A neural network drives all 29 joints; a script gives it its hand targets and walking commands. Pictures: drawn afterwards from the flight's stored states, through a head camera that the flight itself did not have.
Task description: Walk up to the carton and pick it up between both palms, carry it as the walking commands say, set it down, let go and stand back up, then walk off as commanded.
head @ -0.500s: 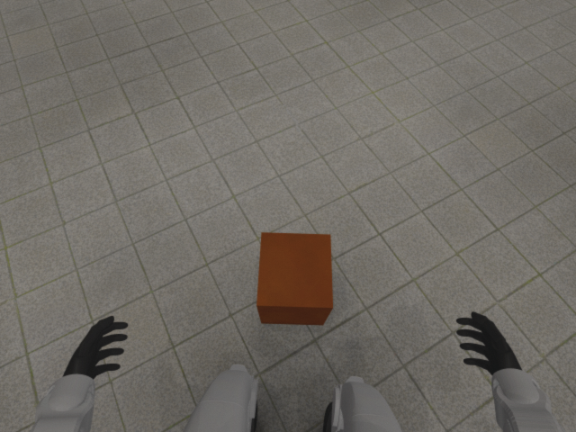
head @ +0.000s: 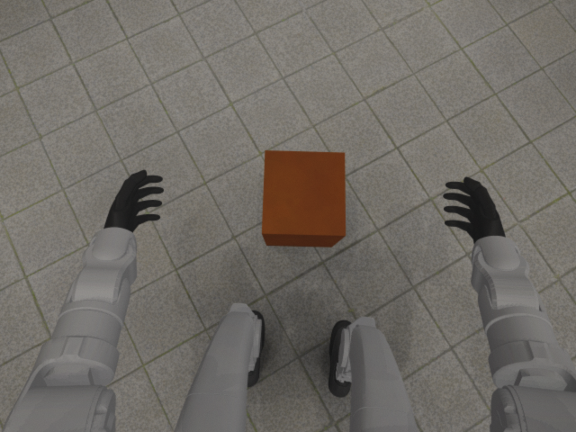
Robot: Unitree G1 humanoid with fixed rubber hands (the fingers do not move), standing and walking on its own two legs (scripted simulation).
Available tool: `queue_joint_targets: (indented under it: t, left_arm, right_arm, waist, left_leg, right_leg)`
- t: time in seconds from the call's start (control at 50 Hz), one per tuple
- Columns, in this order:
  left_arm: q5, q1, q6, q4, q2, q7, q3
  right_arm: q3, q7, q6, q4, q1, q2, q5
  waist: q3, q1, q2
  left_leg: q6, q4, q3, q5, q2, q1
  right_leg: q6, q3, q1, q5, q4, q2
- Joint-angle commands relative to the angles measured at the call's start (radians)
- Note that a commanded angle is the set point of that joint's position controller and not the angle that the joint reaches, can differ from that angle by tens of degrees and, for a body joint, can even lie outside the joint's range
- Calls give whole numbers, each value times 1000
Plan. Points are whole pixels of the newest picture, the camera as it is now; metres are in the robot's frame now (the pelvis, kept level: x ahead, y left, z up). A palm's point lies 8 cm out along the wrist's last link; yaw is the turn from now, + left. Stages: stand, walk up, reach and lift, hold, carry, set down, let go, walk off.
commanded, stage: reach and lift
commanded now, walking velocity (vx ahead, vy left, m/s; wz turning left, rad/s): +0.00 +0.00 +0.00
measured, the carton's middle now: (301, 203) +0.51 +0.00 -0.57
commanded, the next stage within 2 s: none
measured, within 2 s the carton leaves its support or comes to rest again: neither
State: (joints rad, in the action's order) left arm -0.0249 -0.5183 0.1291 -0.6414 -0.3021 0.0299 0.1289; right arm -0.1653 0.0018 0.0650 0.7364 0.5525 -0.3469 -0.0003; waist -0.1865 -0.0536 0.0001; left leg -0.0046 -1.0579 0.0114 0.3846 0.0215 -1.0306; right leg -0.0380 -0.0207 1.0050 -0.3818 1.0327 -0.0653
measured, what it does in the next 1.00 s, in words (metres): lowers itself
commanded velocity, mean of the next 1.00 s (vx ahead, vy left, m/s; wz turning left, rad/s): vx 0.00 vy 0.00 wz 0.00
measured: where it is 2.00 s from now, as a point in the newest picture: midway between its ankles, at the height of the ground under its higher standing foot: (294, 366)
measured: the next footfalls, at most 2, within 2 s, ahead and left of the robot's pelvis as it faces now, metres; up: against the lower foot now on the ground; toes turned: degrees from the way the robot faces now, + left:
none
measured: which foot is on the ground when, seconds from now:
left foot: down 0.00-1.00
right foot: down 0.00-1.00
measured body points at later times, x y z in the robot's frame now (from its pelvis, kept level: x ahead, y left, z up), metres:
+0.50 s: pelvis +0.00 +0.00 -0.02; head +0.32 +0.01 +0.29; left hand +0.50 +0.22 -0.15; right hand +0.53 -0.19 -0.14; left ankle +0.06 +0.11 -0.66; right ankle +0.06 -0.15 -0.66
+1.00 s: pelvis -0.03 +0.00 -0.09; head +0.33 -0.01 +0.18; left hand +0.48 +0.20 -0.27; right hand +0.51 -0.19 -0.25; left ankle +0.06 +0.11 -0.66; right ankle +0.06 -0.15 -0.66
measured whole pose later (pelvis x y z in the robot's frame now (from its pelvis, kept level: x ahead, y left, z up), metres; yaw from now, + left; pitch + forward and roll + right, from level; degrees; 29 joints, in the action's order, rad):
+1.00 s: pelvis -0.03 +0.00 -0.09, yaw -2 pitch +47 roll +0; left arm -0.03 -1.16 0.07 -0.90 -0.26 0.03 0.32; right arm -0.26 0.07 0.10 0.80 1.20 -0.30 0.01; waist -0.11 -0.05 0.01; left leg 0.00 -1.30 0.01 0.37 0.02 -1.76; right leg -0.04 0.02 1.76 -0.36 1.29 -0.04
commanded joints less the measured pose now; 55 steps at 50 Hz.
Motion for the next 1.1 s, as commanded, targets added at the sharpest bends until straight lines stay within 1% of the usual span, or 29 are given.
queue_joint_targets:
  t: [0.0, 0.04, 0.12, 0.14, 0.16, 0.22, 0.24, 0.26, 0.28, 0.32, 0.34, 0.42, 0.44, 0.5, 0.52, 0.56, 0.58, 0.6, 0.66, 0.68, 0.74, 0.76, 0.78, 0.86, 0.92, 0.96, 1.02, 1.04, 1.08]
  left_arm:
    - [-94, -337, -2, 2, -89, 16, 53]
    - [-98, -415, -7, 12, -64, 24, 42]
    - [-75, -542, -19, -42, -123, 25, 101]
    - [-70, -603, -13, -47, -104, 29, 84]
    - [-57, -549, -16, -83, -101, 25, 117]
    - [-71, -680, -47, -39, -116, 22, 127]
    - [-87, -773, -36, -20, -109, 17, 94]
    - [-89, -733, -36, -47, -106, 18, 106]
    - [-87, -812, -32, -38, -101, 19, 97]
    - [-97, -802, -42, -12, -110, 25, 129]
    - [-116, -863, -31, -1, -91, 29, 88]
    - [-104, -799, -38, -113, -60, 16, 149]
    - [-76, -840, -32, -65, -98, 22, 163]
    - [-33, -848, -51, -71, -73, 1, 184]
    - [-41, -763, -44, -170, -23, -2, 169]
    - [-6, -797, -69, -13, -38, 1, 205]
    - [-35, -785, -69, 7, -27, 4, 156]
    - [-37, -827, -53, -22, -10, 8, 160]
    - [-12, -864, -71, 33, -67, 5, 223]
    - [-26, -847, -75, 7, -68, 7, 216]
    - [4, -791, -95, -126, -58, -2, 230]
    - [-7, -809, -90, -143, -60, -9, 207]
    - [4, -791, -82, -200, -53, -10, 227]
    - [-9, -948, -99, -95, -112, -1, 229]
    - [6, -886, -71, -244, -127, -2, 211]
    - [-50, -1096, -84, 38, -215, 24, 181]
    - [-85, -1201, -42, -26, -247, 59, 137]
    - [-107, -1180, -26, -22, -265, 66, 143]
    - [-129, -1310, 14, -65, -319, 87, 98]
  right_arm:
    - [-21, 8, 13, -68, 320, -56, 92]
    - [-57, 2, 12, -24, 361, -76, 89]
    - [-41, 4, 30, 54, 470, -29, 113]
    - [-89, 13, 31, 90, 474, -78, 63]
    - [-57, 9, 38, 131, 435, -30, 94]
    - [-54, 23, 28, 68, 558, 6, 121]
    - [-89, 29, 26, -5, 689, -56, 117]
    - [-90, 34, 14, -5, 695, -40, 121]
    - [-88, 34, 29, 22, 724, -23, 122]
    - [-99, 54, 15, -109, 779, -55, 130]
    - [-110, 57, 16, -95, 809, -72, 121]
    - [-57, 41, 25, -1, 765, 32, 150]
    - [-106, 50, 27, 43, 770, -5, 95]
    - [-127, 46, 23, 50, 769, 12, 86]
    - [-155, 44, 18, 132, 683, 21, 47]
    - [-177, 43, -14, 31, 695, 10, 33]
    - [-132, 31, -10, 6, 706, 35, 55]
    - [-164, 35, -15, 21, 741, -27, 18]
    - [-81, 31, -10, -27, 793, 52, 96]
    - [-99, 37, -17, -19, 790, 37, 71]
    - [-126, 39, -34, 40, 764, 44, 40]
    - [-89, 35, -23, 37, 804, 79, 66]
    - [-126, 42, -19, 45, 794, 44, 39]
    - [-91, 59, -1, 55, 888, 66, 44]
    - [-91, 67, 21, 124, 883, 60, 35]
    - [-67, 87, 27, -103, 1078, 15, 104]
    - [-72, 133, 61, 4, 1097, -75, 89]
    - [-41, 136, 84, 4, 1104, -77, 112]
    - [-72, 153, 104, -25, 1248, -169, 127]
  waist:
    - [993, 66, -8]
    - [994, 90, 28]
    - [953, 33, 24]
    - [990, 102, 17]
    - [983, 57, 24]
    - [1073, 27, 38]
    - [1120, 80, 22]
    - [1129, 47, 36]
    - [1172, 78, 20]
    - [1325, 42, 10]
    - [1376, 88, 2]
    - [1273, 0, -16]
    - [1382, 49, -48]
    - [1357, 37, 25]
    - [1311, 88, -11]
    - [1442, 52, 100]
    - [1474, 75, 54]
    - [1472, 109, 74]
    - [1420, -25, 38]
    - [1447, 17, -8]
    - [1375, 30, -26]
    - [1336, -15, -30]
    - [1312, 18, -32]
    - [1343, 0, -53]
    - [1251, -13, -47]
    - [1590, -21, -65]
    - [1606, 57, -82]
    - [1644, 25, -101]
    - [1640, 45, -20]
  left_leg:
    - [-31, 57, -48, -353, -59, 268]
    - [-43, 65, -52, -391, -63, 301]
    - [-32, 68, -6, -290, -81, 194]
    - [-37, 60, -14, -307, -74, 240]
    - [-36, 54, -5, -366, -88, 208]
    - [-22, 46, -1, -448, -90, 262]
    - [-27, 28, -22, -404, -83, 249]
    - [-26, 29, -7, -459, -90, 273]
    - [-28, 17, -20, -490, -86, 286]
    - [-21, -3, 2, -598, -98, 296]
    - [-10, -4, -26, -639, -93, 378]
    - [9, 8, -20, -718, -91, 311]
    - [2, -7, -29, -735, -102, 378]
    - [-3, -22, -39, -833, -77, 296]
    - [-1, -25, -58, -870, -83, 316]
    - [-20, -59, -71, -1026, -76, 483]
    - [-12, -52, -98, -1080, -62, 562]
    - [-23, -69, -113, -1028, -53, 550]
    - [-8, -67, -52, -936, -71, 362]
    - [-4, -100, -53, -922, -71, 316]
    - [-3, -126, -55, -837, -70, 101]
    - [-1, -133, -54, -791, -69, 119]
    - [-5, -154, -44, -735, -70, 84]
    - [-2, -241, -25, -593, -82, -65]
    - [-5, -288, 6, -417, -85, -233]
    - [-3, -367, 13, -435, -87, -101]
    - [-15, -470, 48, -237, -83, -201]
    - [-14, -481, 59, -220, -85, -171]
    - [-28, -496, 39, -67, -84, -167]
  right_leg:
    - [9, 4, -73, 280, -8, 122]
    - [15, 1, -3, 289, -16, 125]
    - [7, 7, 10, 200, -18, 126]
    - [7, -6, 14, 228, -17, 126]
    - [4, 4, 24, 278, -20, 129]
    - [17, 6, 41, 303, -31, 135]
    - [21, 5, 33, 290, -17, 149]
    - [14, -1, 4, 324, -6, 143]
    - [16, -17, 59, 331, 0, 145]
    - [14, 4, -75, 478, 4, 145]
    - [17, 1, -36, 474, -8, 141]
    - [9, 19, 46, 511, -5, 140]
    - [10, -11, 5, 536, 15, 157]
    - [24, 35, 122, 605, 14, 142]
    - [13, -7, 180, 594, 22, 158]
    - [31, -9, 271, 607, 16, 159]
    - [32, -20, 253, 611, 13, 170]
    - [24, -24, 314, 576, 8, 162]
    - [20, 13, 229, 594, 43, 151]
    - [21, 11, 211, 622, 72, 152]
    - [10, 26, 199, 668, 138, 145]
    - [-1, 21, 306, 523, 138, 144]
    - [-3, 3, 315, 497, 155, 150]
    - [-2, 17, 346, 417, 248, 150]
    - [-9, 8, 356, 318, 313, 150]
    - [0, -3, 237, 354, 411, 154]
    - [-4, -24, 263, 151, 484, 146]
    - [3, -9, 220, 142, 489, 146]
    - [15, -49, 299, -5, 536, 144]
